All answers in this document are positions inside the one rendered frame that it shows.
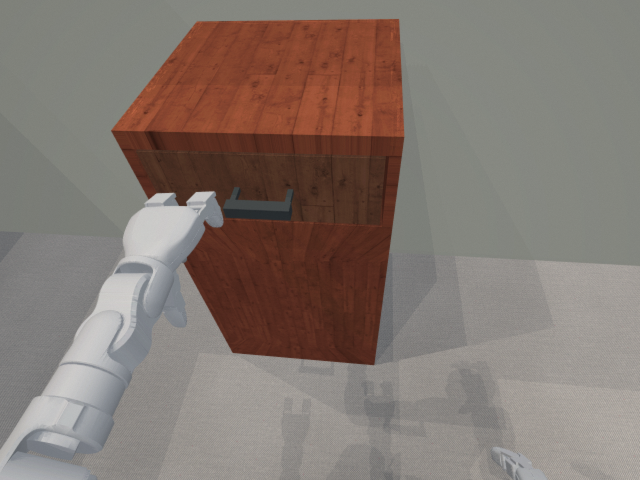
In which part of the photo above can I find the left robot forearm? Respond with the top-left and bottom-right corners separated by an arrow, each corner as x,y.
0,255 -> 174,472

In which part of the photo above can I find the robot left upper arm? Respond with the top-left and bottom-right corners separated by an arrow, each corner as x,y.
0,451 -> 97,480

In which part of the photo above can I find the drawer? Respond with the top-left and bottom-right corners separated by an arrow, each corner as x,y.
136,149 -> 386,225

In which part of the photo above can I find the right robot hand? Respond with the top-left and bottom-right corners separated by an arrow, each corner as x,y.
491,447 -> 548,480

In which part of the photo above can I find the cabinet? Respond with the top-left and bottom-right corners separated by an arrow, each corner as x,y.
111,19 -> 404,365

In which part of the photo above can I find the left robot hand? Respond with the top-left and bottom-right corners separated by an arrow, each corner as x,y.
123,191 -> 224,328

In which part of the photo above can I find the handle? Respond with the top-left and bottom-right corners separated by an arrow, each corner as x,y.
223,187 -> 294,221

